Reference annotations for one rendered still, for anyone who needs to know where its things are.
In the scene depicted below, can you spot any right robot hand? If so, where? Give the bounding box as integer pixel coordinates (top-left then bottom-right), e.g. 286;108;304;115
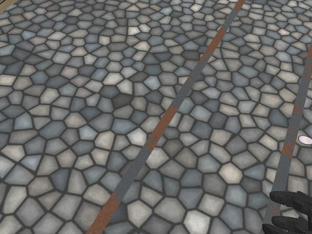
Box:
262;191;312;234

